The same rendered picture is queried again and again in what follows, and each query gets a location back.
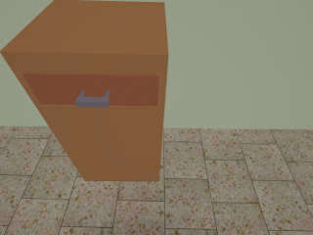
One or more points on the drawer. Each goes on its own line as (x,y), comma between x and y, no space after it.
(125,89)

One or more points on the handle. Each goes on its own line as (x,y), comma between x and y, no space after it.
(92,102)

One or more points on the cabinet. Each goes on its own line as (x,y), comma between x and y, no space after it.
(114,143)

